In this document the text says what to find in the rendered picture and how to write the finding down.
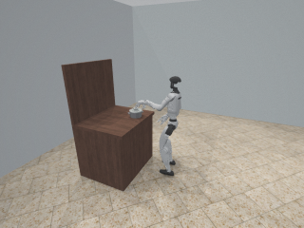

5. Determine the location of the lid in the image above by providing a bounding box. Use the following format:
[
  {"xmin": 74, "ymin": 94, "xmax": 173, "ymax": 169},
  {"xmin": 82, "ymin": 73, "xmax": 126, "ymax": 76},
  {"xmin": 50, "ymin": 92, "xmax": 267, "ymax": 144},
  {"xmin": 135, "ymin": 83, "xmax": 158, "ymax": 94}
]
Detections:
[{"xmin": 129, "ymin": 108, "xmax": 143, "ymax": 113}]

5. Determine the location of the left robot hand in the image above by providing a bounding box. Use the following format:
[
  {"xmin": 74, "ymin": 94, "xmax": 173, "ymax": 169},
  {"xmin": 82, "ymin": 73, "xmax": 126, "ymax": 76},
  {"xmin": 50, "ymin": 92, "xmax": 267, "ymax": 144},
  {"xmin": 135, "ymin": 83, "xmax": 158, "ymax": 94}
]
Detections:
[{"xmin": 135, "ymin": 100, "xmax": 146, "ymax": 109}]

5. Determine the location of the left robot upper arm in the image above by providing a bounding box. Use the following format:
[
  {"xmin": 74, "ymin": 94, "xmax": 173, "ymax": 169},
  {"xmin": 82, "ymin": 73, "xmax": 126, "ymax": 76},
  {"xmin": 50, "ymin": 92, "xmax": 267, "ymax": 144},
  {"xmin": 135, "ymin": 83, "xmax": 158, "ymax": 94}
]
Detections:
[{"xmin": 157, "ymin": 93, "xmax": 176, "ymax": 111}]

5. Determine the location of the right robot hand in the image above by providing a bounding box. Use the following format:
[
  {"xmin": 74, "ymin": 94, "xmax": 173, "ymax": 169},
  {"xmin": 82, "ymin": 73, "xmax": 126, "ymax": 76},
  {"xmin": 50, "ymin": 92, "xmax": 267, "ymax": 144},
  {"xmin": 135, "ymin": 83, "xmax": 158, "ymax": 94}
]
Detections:
[{"xmin": 158, "ymin": 115, "xmax": 168, "ymax": 125}]

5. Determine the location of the table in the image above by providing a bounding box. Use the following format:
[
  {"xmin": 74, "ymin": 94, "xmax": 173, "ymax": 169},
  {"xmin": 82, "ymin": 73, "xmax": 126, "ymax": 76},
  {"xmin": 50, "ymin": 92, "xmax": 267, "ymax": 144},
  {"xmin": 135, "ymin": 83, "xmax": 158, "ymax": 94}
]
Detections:
[{"xmin": 61, "ymin": 59, "xmax": 155, "ymax": 191}]

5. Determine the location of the robot left forearm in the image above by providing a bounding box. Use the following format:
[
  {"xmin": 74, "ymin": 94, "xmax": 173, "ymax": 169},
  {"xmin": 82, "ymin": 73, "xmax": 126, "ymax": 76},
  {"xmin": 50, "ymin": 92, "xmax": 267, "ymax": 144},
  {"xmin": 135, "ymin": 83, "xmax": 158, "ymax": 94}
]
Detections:
[{"xmin": 143, "ymin": 100, "xmax": 161, "ymax": 109}]

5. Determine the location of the right robot shin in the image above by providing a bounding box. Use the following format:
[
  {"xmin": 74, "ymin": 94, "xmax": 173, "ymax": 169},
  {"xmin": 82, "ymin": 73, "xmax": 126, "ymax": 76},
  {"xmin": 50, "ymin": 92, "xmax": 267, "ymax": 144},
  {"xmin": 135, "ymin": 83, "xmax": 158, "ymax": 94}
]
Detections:
[{"xmin": 165, "ymin": 143, "xmax": 173, "ymax": 162}]

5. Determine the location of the robot head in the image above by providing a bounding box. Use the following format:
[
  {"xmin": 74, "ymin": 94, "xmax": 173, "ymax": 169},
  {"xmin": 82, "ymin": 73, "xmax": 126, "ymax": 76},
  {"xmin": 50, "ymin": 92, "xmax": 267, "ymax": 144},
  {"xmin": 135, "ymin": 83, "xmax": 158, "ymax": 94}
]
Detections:
[{"xmin": 169, "ymin": 76, "xmax": 181, "ymax": 94}]

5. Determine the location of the pot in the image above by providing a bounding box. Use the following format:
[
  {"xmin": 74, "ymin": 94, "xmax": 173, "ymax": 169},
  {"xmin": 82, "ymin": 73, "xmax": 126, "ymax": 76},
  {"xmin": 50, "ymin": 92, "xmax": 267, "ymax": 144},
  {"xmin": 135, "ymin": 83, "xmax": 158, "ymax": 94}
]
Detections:
[{"xmin": 128, "ymin": 111, "xmax": 143, "ymax": 119}]

